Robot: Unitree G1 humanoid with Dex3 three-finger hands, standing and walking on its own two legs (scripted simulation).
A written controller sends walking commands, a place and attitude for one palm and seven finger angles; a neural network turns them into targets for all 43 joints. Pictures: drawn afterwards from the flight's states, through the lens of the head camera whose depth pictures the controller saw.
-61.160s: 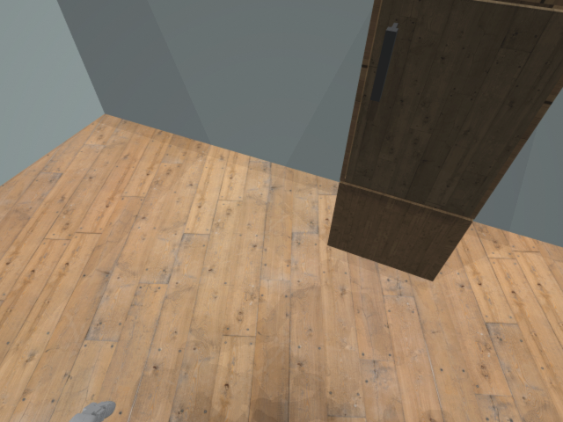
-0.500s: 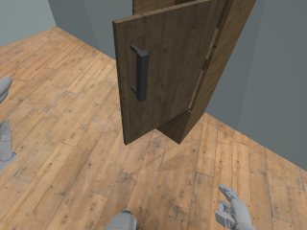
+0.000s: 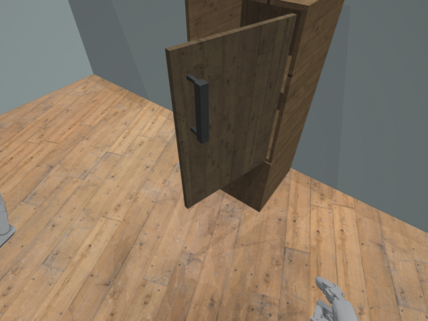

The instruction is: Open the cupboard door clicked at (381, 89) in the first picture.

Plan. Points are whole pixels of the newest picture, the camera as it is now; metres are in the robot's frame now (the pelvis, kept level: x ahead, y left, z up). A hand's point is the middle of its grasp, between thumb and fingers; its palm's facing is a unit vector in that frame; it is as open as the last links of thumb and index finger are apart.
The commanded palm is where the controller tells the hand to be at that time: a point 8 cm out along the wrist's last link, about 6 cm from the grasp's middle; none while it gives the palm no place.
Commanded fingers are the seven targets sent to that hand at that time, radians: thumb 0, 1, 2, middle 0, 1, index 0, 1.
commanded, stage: stop stepping back and stand still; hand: left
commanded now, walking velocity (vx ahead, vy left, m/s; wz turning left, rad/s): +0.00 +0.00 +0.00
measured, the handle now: (197, 109) +0.58 +0.08 +0.10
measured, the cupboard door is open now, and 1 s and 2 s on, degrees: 74 74 74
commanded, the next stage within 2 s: let the arm hang, fingers relaxed in 0.62 s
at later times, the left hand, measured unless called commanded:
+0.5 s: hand out of the picture +0.15 +0.31 +0.17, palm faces +0.43 -0.75 -0.50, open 7.4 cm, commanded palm +0.10 +0.34 +0.18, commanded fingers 0.00 0.90 0.90 -0.20 -0.30 -0.20 -0.30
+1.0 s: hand out of the picture +0.05 +0.23 -0.15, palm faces -0.03 -0.97 -0.24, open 7.4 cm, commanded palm none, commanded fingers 0.00 0.90 0.90 -0.20 -0.30 -0.20 -0.30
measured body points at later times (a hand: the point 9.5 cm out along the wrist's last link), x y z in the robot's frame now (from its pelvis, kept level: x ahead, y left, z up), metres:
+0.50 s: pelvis -0.04 +0.04 +0.00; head -0.03 +0.04 +0.45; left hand +0.13 +0.35 +0.19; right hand +0.14 -0.18 -0.07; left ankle +0.00 +0.13 -0.73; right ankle +0.00 -0.09 -0.73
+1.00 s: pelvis -0.05 +0.03 +0.00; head -0.04 +0.03 +0.44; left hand +0.05 +0.28 -0.13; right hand +0.05 -0.24 -0.13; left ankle -0.01 +0.13 -0.73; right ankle +0.00 -0.09 -0.73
